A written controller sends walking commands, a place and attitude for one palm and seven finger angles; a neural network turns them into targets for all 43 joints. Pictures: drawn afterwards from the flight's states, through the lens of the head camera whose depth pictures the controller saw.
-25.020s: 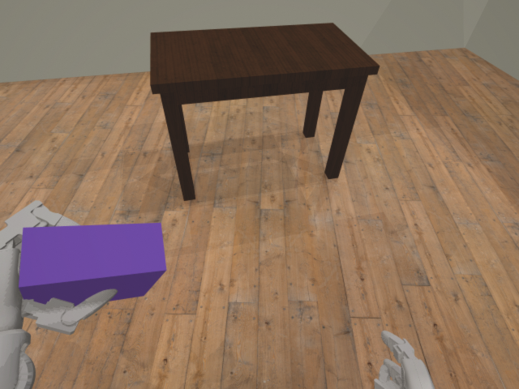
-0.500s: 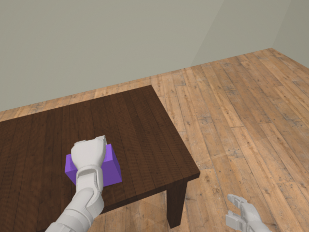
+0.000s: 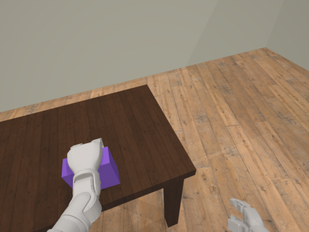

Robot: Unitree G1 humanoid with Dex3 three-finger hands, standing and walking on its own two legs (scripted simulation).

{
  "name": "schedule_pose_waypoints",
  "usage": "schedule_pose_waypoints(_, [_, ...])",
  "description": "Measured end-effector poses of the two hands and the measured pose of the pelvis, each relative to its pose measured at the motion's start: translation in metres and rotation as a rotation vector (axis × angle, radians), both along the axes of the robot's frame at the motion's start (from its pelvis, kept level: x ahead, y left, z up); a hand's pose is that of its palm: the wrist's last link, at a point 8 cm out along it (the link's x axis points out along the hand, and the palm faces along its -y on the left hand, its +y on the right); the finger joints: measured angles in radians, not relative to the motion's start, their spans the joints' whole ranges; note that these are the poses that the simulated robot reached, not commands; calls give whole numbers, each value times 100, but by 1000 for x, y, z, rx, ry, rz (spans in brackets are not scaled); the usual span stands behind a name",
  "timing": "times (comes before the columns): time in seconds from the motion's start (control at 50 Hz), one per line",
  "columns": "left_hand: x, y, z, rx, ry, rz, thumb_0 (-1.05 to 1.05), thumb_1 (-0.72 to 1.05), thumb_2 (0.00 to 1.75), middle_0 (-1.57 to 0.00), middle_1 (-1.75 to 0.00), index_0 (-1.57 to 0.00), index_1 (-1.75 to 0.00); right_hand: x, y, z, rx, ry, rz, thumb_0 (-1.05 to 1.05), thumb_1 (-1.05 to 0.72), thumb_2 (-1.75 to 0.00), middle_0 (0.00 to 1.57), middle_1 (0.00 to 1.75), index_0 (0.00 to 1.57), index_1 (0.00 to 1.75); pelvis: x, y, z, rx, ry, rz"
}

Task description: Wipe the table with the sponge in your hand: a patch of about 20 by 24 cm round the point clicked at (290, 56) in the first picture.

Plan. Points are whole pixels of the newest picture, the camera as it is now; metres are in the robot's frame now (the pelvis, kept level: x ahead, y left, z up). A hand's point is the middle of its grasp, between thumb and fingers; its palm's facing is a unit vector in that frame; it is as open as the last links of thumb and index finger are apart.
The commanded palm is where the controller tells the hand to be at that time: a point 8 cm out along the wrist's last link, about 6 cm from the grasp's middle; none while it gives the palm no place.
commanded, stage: wipe back along the middle lane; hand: left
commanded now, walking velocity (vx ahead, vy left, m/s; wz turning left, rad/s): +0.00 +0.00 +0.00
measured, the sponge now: (95, 175) +0.29 +0.22 -0.05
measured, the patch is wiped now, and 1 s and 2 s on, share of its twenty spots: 0.95 0.95 0.95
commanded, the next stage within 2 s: slide across to the third lane in 0.34 s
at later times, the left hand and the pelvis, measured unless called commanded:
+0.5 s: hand (92, 166) +0.29 +0.22 +0.00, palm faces -0.02 -0.03 -1.00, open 9.7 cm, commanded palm +0.25 +0.20 +0.03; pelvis -0.01 +0.00 +0.00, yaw +0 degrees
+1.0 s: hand (96, 164) +0.30 +0.21 +0.00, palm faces -0.07 -0.02 -1.00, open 9.7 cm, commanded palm +0.27 +0.16 +0.05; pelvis -0.01 +0.00 +0.00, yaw +2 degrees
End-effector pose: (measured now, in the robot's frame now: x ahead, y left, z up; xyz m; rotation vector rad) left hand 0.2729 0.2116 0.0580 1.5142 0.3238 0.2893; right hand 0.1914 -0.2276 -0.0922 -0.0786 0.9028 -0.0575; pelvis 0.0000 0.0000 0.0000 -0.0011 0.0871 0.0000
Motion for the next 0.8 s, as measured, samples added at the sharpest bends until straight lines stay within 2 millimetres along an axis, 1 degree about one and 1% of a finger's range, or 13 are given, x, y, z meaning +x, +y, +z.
schedule_pose_waypoints(0.14, [2, -1, -1, 3, 13, 1, 1, -44, 106, -73, -141, -73, -143, -8, 0, -3, -7, 17, -6, 1, -91, -90, 20, 30, 20, 30, -4, 1, 0, 0, 1, 2])
schedule_pose_waypoints(0.28, [2, 0, -1, 0, 14, 1, 1, -44, 106, -73, -141, -73, -143, -9, 4, -4, -3, 14, -1, 1, -91, -90, 20, 30, 20, 30, -6, 1, -1, -1, 5, 2])
schedule_pose_waypoints(0.42, [-1, 0, -1, 1, -2, 0, 0, -44, 106, -73, -141, -73, -143, -6, 6, -2, 3, 0, 5, 1, -91, -90, 20, 30, 20, 30, -6, 1, -1, -1, 4, 1])
schedule_pose_waypoints(0.64, [3, -2, 1, 6, 27, -1, 1, -44, 106, -73, -141, -74, -143, 4, 6, 1, 3, -11, 11, 1, -91, -90, 20, 30, 20, 30, -5, 1, 0, -3, -4, 13])
schedule_pose_waypoints(0.8, [4, -6, 2, 4, 45, -23, 1, -45, 106, -74, -141, -74, -143, 11, 13, 1, 14, -16, 31, 1, -91, -90, 20, 30, 20, 30, -4, 2, 1, -4, -14, 24])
